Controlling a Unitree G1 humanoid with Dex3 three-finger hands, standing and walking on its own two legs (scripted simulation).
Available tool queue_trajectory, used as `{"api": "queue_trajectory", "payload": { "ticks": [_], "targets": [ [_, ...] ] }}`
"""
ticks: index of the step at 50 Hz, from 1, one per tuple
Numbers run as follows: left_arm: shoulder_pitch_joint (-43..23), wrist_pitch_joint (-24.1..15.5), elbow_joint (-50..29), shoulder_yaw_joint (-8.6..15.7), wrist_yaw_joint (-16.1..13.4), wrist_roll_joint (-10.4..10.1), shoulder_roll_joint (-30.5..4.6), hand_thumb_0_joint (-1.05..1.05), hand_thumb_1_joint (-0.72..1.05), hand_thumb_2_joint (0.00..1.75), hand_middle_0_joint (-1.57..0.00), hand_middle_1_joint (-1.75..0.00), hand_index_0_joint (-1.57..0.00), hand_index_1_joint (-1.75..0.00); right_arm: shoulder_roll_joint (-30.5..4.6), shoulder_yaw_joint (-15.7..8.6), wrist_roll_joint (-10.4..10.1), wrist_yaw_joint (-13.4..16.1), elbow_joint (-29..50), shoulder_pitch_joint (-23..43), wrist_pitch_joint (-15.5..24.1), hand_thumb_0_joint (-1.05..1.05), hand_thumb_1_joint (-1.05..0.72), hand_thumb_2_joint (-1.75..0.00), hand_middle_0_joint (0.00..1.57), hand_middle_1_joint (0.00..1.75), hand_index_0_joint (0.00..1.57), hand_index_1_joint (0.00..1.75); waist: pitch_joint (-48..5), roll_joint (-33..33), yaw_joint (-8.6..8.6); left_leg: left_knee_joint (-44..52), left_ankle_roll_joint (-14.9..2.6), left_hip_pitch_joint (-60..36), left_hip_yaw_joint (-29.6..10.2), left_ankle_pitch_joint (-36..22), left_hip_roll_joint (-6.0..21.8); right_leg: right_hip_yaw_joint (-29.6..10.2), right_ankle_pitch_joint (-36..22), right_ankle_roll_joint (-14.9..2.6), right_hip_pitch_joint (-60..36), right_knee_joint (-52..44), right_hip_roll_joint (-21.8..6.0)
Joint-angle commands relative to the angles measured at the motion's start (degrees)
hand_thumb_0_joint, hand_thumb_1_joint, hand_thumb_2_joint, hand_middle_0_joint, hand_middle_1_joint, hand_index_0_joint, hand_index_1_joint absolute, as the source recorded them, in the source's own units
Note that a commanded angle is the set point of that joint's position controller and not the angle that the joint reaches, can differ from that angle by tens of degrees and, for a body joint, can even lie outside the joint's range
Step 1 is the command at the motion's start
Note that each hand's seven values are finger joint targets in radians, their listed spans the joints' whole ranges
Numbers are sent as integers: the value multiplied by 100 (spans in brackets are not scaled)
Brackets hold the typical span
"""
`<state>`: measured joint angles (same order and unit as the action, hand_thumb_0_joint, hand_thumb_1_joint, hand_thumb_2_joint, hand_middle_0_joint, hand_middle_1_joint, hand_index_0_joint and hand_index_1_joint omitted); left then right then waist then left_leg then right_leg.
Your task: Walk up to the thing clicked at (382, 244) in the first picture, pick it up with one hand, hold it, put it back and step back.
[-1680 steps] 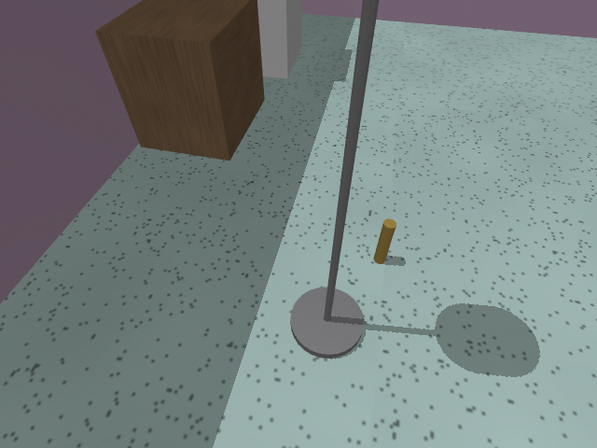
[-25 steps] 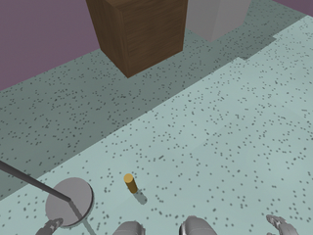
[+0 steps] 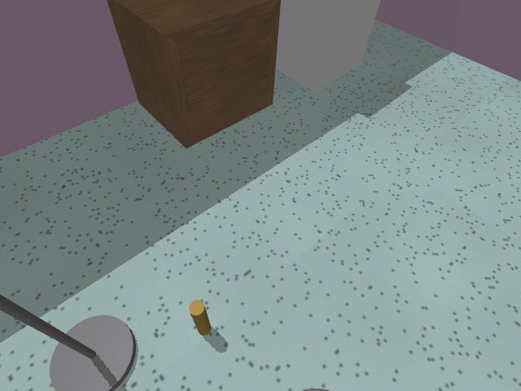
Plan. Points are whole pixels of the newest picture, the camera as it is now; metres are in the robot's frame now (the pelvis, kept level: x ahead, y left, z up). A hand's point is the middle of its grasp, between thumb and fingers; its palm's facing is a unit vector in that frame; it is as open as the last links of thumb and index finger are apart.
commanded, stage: walk up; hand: left
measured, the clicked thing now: (201, 319) +0.42 +0.19 -0.65
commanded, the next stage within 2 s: none
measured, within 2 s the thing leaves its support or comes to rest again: neither
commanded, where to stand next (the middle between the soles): +0.13 -0.03 m, yaw +2 degrees
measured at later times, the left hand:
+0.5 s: hand out of the picture +0.15 +0.25 -0.15, palm faces +0.00 -0.92 -0.40, open 7.4 cm
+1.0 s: hand out of the picture +0.00 +0.28 -0.13, palm faces +0.01 -0.90 -0.43, open 7.4 cm
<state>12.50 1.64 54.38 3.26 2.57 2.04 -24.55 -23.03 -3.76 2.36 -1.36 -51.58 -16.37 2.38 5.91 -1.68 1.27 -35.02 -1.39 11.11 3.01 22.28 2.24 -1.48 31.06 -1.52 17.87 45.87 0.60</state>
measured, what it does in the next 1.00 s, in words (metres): steps on the spot: right foot, then left foot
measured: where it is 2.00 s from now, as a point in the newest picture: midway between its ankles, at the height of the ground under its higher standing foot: outside the picture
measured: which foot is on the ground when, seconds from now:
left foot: down 0.00-0.10, up 0.12-0.46, down 0.48-0.80, up 0.82-1.00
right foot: up 0.00-0.04, down 0.06-0.50, up 0.52-0.74, down 0.76-1.00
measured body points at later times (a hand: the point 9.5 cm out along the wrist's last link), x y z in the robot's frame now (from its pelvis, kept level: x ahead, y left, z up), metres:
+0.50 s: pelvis +0.04 -0.01 -0.01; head +0.09 -0.02 +0.43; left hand +0.15 +0.30 -0.12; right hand +0.13 -0.32 -0.14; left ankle +0.11 +0.09 -0.73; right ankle +0.01 -0.13 -0.72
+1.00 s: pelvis -0.03 +0.00 +0.00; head -0.01 -0.02 +0.45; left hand +0.00 +0.32 -0.11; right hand +0.05 -0.32 -0.13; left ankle -0.01 +0.13 -0.70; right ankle -0.04 -0.12 -0.73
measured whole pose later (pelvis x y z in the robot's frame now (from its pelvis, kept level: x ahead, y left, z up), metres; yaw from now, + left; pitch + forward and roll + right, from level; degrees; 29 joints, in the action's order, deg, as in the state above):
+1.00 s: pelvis -0.03 +0.00 +0.00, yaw +1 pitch -3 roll +1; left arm 15.8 -0.6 51.5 3.4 0.4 2.9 -21.5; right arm -23.5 -3.6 0.9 -1.9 -52.7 -13.7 -1.7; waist 5.7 1.7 -1.7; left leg -46.7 0.7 21.2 -3.5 25.8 -2.3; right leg 1.9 20.8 -1.1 12.7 36.0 -2.1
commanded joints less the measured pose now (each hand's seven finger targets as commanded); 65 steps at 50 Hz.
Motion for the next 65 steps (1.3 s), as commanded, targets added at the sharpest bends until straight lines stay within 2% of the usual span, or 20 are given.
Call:
{"api": "queue_trajectory", "payload": {
  "ticks": [1, 3, 5, 6, 10, 14, 22, 24, 26, 38, 40, 41, 44, 48, 51, 53, 54, 55, 59, 65],
  "targets": [
    [-493, -480, -774, 309, 6, -14, -954, 0, 90, 90, -20, -30, -20, -30, -1727, -461, -62, 64, 445, -251, 124, 0, -90, -90, 20, 30, 20, 30, -239, 1213, 178, 1226, -1255, -1132, -1814, -1636, 1473, 195, -345, -106, 758, -1156, -188],
    [746, -587, -371, 405, -68, -61, -994, 0, 90, 90, -20, -30, -20, -30, -1388, -312, -143, 21, 703, 216, 66, 0, -90, -90, 20, 30, 20, 30, -793, 721, -544, -280, -661, -117, -627, -2906, 690, 392, -1624, -206, -1578, -2650, 29],
    [1322, -661, -392, 599, -192, -29, -1973, 0, 90, 90, -20, -30, -20, -30, -834, -106, -236, 62, 1063, 463, 31, 0, -90, -90, 20, 30, 20, 30, -594, -1209, -763, -2378, -93, 2913, -289, 796, -594, -3264, -1441, -1021, -2888, -3285, -2149],
    [993, -632, -557, 552, -169, -79, -1904, 0, 90, 90, -20, -30, -20, -30, -1195, -230, -161, 135, 942, 589, -10, 0, -90, -90, 20, 30, 20, 30, -112, -274, -649, -2856, -75, 2759, -1050, 1007, -234, -3238, -1667, -1432, -1999, -3137, -2482],
    [308, -665, -720, 319, -297, -220, -1237, 0, 90, 90, -20, -30, -20, -30, -1105, -211, -228, 89, 429, -291, -56, 0, -90, -90, 20, 30, 20, 30, 237, -215, -74, -2219, 71, 1997, -1131, -107, -168, -790, -3861, -816, -1135, -2813, -1404],
    [-234, -551, -884, 175, -414, -221, -1031, 0, 90, 90, -20, -30, -20, -30, -856, -94, -312, 163, 315, -187, -234, 0, -90, -90, 20, 30, 20, 30, 164, -676, -15, -1749, 175, 1023, -767, -483, -441, -110, -6579, -712, -325, -2286, -1334],
    [-324, -213, -995, 246, -587, -346, -1272, 0, 90, 90, -20, -30, -20, -30, -995, -220, -88, 153, 574, 103, -390, 0, -90, -90, 20, 30, 20, 30, -574, -698, -7, 268, -137, 605, -384, -1326, -272, -387, -5914, -638, -949, -689, -1466],
    [-117, -176, -1043, 196, -601, -443, -981, 0, 90, 90, -20, -30, -20, -30, -1526, -411, -8, 153, 717, 167, -336, 0, -90, -90, 20, 30, 20, 30, -1078, 683, 23, 676, -683, -320, -1631, -5461, 739, -21, -3759, -28, -370, 820, -387],
    [-128, -54, -943, 208, -693, -446, -885, 0, 90, 90, -20, -30, -20, -30, -1619, -494, -148, 136, 771, 146, -324, 0, -90, -90, 20, 30, 20, 30, -1502, 1329, 161, 795, -1748, -541, -2892, -6308, 1693, -398, 998, 23, 181, 2444, 405],
    [799, -260, -388, 364, -475, -51, -879, 0, 90, 90, -20, -30, -20, -30, -1138, -308, -110, 84, 959, 917, -532, 0, -90, -90, 20, 30, 20, 30, -947, 783, -283, 615, -551, 1389, -1760, 20, 725, -44, -695, -219, -1174, -1680, 16],
    [198, -286, -689, 586, -484, 90, -1853, 0, 90, 90, -20, -30, -20, -30, -967, -296, -110, 131, 1044, 1398, -506, 0, -90, -90, 20, 30, 20, 30, -59, -1179, -562, -1929, 140, 2166, -1031, 1066, -673, -3476, 1077, -1446, 592, -3369, -2557],
    [-296, -347, -911, 555, -507, 89, -1811, 0, 90, 90, -20, -30, -20, -30, -1223, -372, -86, 160, 968, 1421, -518, 0, -90, -90, 20, 30, 20, 30, 340, -723, -368, -2683, 211, 1978, -1555, 877, -482, -3474, 233, -1629, 1043, -3252, -2692],
    [-659, -454, -893, 440, -469, 21, -1178, 0, 90, 90, -20, -30, -20, -30, -1001, -318, -232, 88, 531, 529, -374, 0, -90, -90, 20, 30, 20, 30, -136, -318, 24, -2751, 193, 1609, -1280, 75, -677, -1275, -1497, -934, 147, -2594, -1451],
    [22, -415, -843, 453, -277, 127, -1169, 0, 90, 90, -20, -30, -20, -30, -1066, -214, -124, 10, 436, 802, -107, 0, -90, -90, 20, 30, 20, 30, -274, -1035, -535, -687, 267, 1445, -323, 561, -447, -1037, -106, -873, -937, -2528, -1204],
    [166, -260, -899, 415, -154, -6, -1290, 0, 90, 90, -20, -30, -20, -30, -887, -213, -134, 67, 301, 377, 93, 0, -90, -90, 20, 30, 20, 30, -209, -889, -269, 1180, 158, 306, 90, -303, -650, -737, -1059, -775, -603, -1860, -1100],
    [215, -205, -1054, 207, -111, -66, -651, 0, 90, 90, -20, -30, -20, -30, -1355, -403, -33, 179, 136, -395, 231, 0, -90, -90, 20, 30, 20, 30, -661, 640, 79, 1932, -297, -1636, -2035, 618, 439, -11, -685, -257, 1150, 182, -438],
    [-102, -181, -1096, 240, -136, -55, -726, 0, 90, 90, -20, -30, -20, -30, -2107, -543, 16, 178, 151, -690, 264, 0, -90, -90, 20, 30, 20, 30, -453, 1207, 321, 2266, -1065, -1285, -4273, 1678, 1881, -24, 256, -82, 2275, 1044, -12],
    [-330, -201, -1082, 373, -199, -22, -1231, 0, 90, 90, -20, -30, -20, -30, -2152, -585, -94, 170, 224, -617, 275, 0, -90, -90, 20, 30, 20, 30, 2, 636, 333, 2464, -1575, -670, -4602, 1742, 2247, -657, 259, -112, 2179, 1397, -311],
    [405, -248, -689, 358, -109, -94, -1154, 0, 90, 90, -20, -30, -20, -30, -1534, -325, -163, 196, 406, -65, 351, 0, -90, -90, 20, 30, 20, 30, 79, 792, -139, 2037, -1005, -74, -2250, 41, 1179, -489, -814, -27, 1395, 1046, -484],
    [350, -322, -418, 263, -181, -179, -768, 0, 90, 90, -20, -30, -20, -30, -1266, -134, -139, 159, 449, 430, 69, 0, -90, -90, 20, 30, 20, 30, -224, 1392, -224, 970, -794, 1088, -1081, -2160, 777, 303, -1533, 138, -615, -781, -171]
  ]
}}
